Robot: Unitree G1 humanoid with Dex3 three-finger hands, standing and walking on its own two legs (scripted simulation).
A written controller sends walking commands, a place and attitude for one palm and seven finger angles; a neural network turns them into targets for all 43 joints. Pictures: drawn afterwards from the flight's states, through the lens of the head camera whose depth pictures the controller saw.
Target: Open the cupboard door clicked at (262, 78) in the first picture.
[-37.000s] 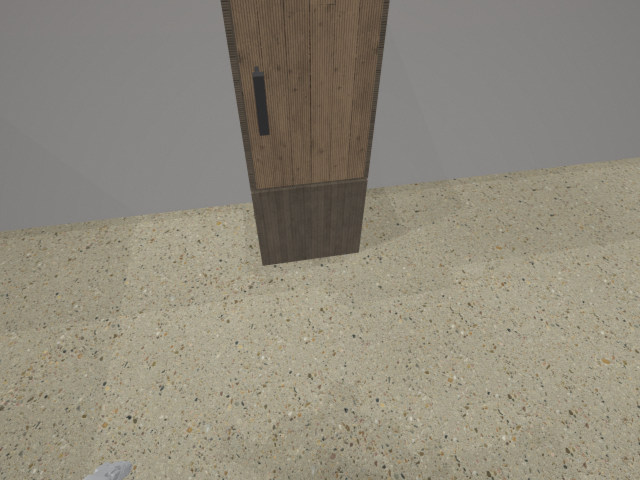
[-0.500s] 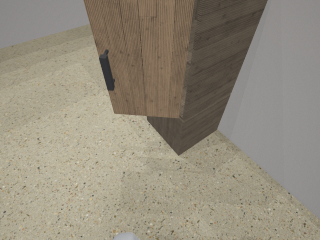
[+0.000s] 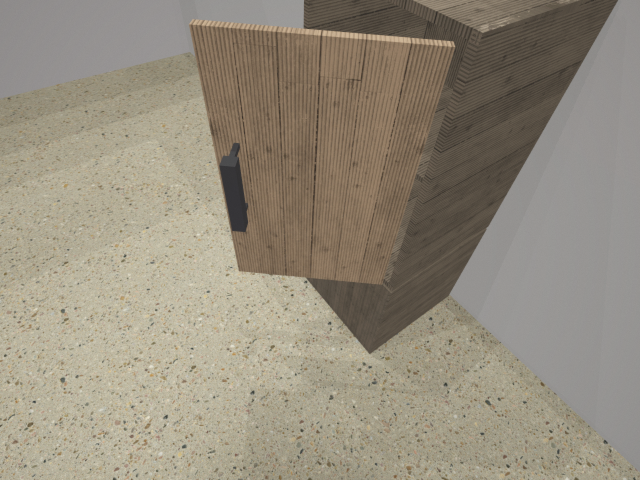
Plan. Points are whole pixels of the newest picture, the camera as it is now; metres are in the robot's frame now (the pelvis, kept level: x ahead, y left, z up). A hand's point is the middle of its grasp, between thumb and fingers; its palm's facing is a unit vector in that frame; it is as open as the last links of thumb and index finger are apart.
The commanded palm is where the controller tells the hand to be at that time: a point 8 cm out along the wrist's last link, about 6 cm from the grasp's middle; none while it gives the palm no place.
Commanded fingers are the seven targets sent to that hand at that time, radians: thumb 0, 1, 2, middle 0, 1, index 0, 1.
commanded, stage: come to a stop and stand still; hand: left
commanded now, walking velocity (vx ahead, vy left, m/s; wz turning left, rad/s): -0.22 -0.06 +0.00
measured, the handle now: (237, 188) +0.60 +0.19 -0.03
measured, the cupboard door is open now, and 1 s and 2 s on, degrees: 49 49 49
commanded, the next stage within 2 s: none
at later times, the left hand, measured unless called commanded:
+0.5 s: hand out of the picture +0.08 +0.18 -0.18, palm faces +0.03 -0.98 -0.19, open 7.4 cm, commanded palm none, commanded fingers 0.00 0.90 0.90 -0.20 -0.30 -0.20 -0.30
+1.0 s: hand out of the picture -0.06 +0.19 -0.17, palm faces +0.02 -0.97 -0.23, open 7.4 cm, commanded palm none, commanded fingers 0.00 0.90 0.90 -0.20 -0.30 -0.20 -0.30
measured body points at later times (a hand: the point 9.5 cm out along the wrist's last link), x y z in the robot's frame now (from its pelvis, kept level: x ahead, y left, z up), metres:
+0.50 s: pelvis +0.01 -0.01 -0.01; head +0.03 +0.01 +0.44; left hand +0.07 +0.23 -0.17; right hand +0.03 -0.24 -0.15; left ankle +0.00 +0.09 -0.74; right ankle -0.01 -0.13 -0.72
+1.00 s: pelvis -0.07 +0.01 -0.01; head -0.09 -0.01 +0.44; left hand -0.06 +0.24 -0.15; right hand -0.03 -0.23 -0.16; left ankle +0.00 +0.10 -0.74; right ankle -0.03 -0.13 -0.74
